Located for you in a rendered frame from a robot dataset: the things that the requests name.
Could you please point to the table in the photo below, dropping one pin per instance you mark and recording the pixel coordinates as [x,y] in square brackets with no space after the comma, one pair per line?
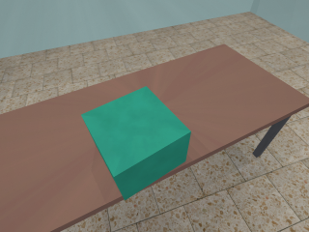
[52,174]

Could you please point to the carton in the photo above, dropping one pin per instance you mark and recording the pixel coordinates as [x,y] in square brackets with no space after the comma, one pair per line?
[139,138]

